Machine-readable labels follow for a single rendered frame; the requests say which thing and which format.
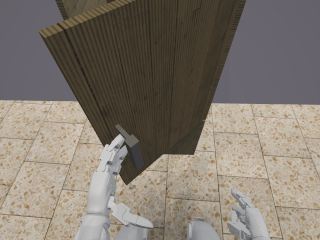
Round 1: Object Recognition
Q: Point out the robot left hand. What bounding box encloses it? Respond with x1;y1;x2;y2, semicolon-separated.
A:
86;134;154;229

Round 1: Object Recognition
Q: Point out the robot right shin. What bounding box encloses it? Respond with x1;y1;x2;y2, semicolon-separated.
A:
194;217;204;222

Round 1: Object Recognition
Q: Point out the robot left thigh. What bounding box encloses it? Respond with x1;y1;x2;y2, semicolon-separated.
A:
114;224;148;240

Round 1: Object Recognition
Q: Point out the robot right hand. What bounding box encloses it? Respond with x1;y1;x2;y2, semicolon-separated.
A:
228;188;270;240

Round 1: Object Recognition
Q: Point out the handle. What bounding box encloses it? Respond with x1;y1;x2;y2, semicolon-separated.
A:
115;124;144;171

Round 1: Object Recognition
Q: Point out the cupboard door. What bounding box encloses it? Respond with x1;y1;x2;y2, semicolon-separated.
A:
38;0;241;186

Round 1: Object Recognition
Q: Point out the left robot forearm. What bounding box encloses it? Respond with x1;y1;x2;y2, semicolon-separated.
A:
73;213;111;240

